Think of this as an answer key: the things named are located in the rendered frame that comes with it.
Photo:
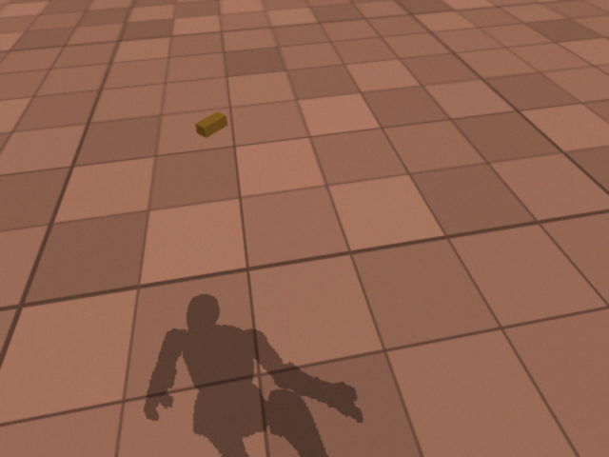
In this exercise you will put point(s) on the carton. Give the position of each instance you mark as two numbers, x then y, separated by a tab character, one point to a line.
211	124

